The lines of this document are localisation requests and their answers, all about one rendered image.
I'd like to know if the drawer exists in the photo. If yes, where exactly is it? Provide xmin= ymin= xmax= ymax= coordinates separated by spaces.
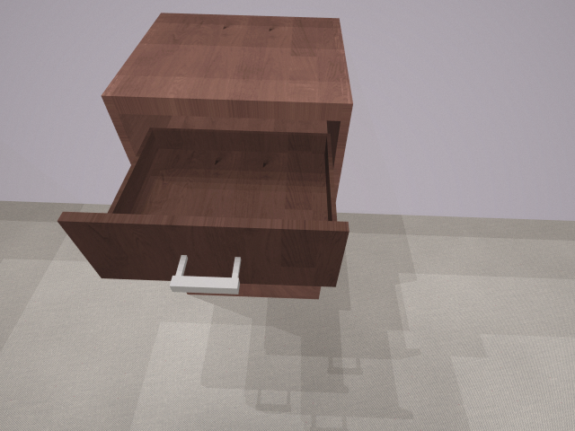
xmin=57 ymin=128 xmax=349 ymax=287

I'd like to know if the handle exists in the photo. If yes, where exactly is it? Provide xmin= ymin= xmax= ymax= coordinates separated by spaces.
xmin=170 ymin=255 xmax=241 ymax=295

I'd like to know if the cabinet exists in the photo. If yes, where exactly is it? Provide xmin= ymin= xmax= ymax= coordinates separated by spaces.
xmin=101 ymin=13 xmax=353 ymax=299

